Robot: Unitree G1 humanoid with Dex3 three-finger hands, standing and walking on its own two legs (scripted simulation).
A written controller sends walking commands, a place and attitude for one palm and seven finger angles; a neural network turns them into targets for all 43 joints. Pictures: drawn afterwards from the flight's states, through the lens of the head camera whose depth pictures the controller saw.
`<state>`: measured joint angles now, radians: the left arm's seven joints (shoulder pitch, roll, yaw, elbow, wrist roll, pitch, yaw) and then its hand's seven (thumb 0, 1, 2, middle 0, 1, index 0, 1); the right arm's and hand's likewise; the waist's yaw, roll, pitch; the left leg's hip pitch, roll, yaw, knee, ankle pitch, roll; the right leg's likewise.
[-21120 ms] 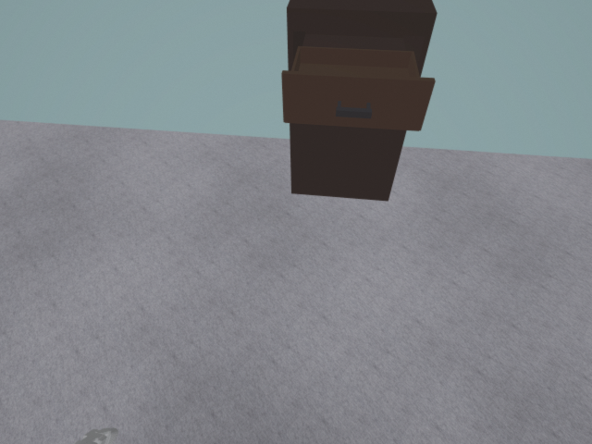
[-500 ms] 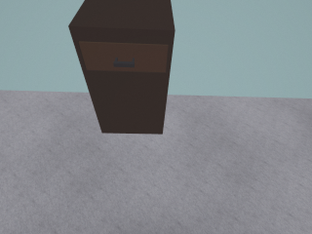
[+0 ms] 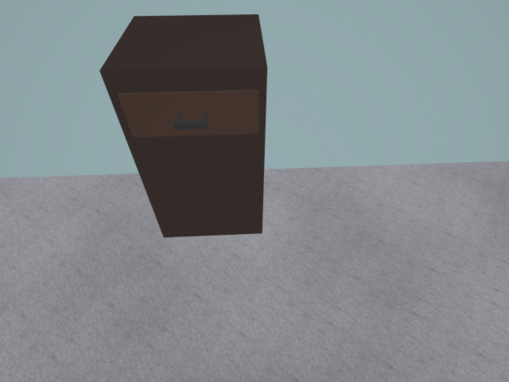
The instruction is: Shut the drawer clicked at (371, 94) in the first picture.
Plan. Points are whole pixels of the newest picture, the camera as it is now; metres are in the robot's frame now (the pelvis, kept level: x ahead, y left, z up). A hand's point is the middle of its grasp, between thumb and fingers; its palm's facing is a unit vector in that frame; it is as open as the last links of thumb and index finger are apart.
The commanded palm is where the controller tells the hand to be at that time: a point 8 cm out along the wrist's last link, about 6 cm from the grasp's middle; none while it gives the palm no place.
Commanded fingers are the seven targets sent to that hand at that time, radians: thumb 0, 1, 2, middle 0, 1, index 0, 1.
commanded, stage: let the arm hang, fingers relaxed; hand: left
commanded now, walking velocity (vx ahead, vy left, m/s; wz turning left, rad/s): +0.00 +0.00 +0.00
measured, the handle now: (191, 120) +0.86 +0.24 -0.09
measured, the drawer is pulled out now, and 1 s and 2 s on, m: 0.00 0.00 0.00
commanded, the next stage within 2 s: look to check the result in 0.16 s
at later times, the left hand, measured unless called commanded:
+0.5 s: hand out of the picture -0.01 +0.16 -0.17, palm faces +0.05 -0.98 -0.19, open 7.4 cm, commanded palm none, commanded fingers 0.00 0.90 0.90 -0.20 -0.30 -0.20 -0.30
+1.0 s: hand out of the picture +0.04 +0.18 -0.17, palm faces +0.03 -0.97 -0.23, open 7.4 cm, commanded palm none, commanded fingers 0.00 0.90 0.90 -0.20 -0.30 -0.20 -0.30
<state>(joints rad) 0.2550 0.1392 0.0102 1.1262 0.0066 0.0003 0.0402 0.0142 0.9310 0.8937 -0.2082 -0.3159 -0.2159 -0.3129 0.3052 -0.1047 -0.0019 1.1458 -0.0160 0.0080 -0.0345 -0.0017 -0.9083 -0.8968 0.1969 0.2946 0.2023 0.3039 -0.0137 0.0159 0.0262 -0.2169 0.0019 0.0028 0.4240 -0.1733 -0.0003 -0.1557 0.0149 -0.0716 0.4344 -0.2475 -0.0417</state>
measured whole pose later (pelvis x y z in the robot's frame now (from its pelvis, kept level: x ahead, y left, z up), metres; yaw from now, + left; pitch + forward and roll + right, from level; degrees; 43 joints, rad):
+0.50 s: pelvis +0.01 -0.01 +0.00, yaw +0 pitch -2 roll +0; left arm 0.30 0.13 0.01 1.15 0.00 0.00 0.03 0.01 0.91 0.89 -0.20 -0.30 -0.20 -0.30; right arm 0.29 -0.14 -0.01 1.15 -0.01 0.01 -0.04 0.00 -0.91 -0.90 0.20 0.29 0.20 0.30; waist 0.00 0.02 0.05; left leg -0.20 0.01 0.00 0.41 -0.18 -0.01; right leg -0.13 0.03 -0.08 0.40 -0.25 -0.05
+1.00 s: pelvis +0.02 -0.01 +0.00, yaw +0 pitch -2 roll +0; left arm 0.24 0.18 0.02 1.13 0.00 -0.01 0.03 0.00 0.91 0.89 -0.20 -0.30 -0.20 -0.30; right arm 0.24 -0.17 -0.01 1.15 -0.01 0.01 -0.04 0.00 -0.91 -0.90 0.20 0.29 0.20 0.30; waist -0.01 0.02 0.05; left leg -0.17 0.02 0.00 0.39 -0.18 -0.02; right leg -0.10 0.03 -0.07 0.38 -0.25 -0.05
